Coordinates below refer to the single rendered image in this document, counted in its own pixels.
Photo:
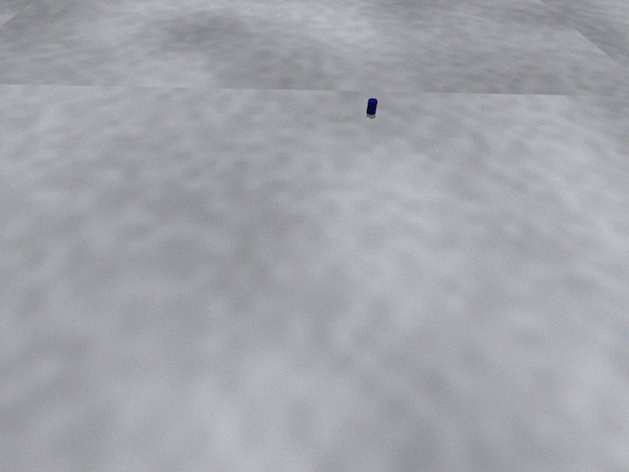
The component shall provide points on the tin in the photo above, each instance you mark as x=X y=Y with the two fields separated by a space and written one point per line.
x=372 y=106

